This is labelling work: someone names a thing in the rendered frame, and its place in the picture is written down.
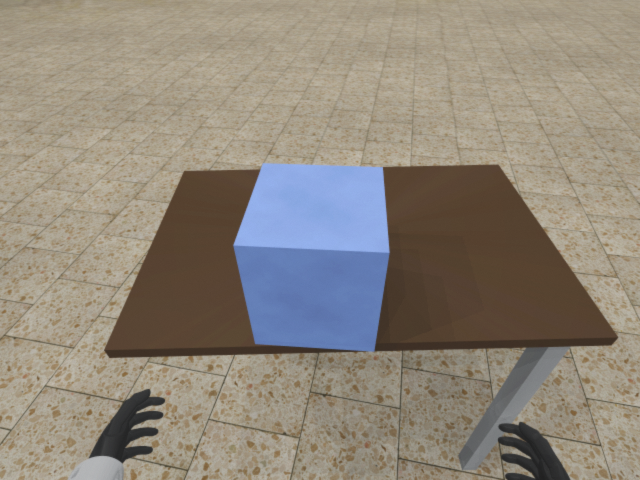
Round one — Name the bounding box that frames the robot left hand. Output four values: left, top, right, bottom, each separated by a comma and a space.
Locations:
88, 389, 165, 463

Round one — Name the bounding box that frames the table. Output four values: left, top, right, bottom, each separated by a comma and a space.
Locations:
104, 165, 619, 470

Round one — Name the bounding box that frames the carton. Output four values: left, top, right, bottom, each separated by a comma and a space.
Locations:
233, 163, 390, 352

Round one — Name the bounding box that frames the robot right hand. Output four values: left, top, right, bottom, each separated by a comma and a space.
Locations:
498, 422, 570, 480

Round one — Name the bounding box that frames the left robot forearm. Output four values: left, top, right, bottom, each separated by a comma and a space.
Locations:
68, 456, 124, 480

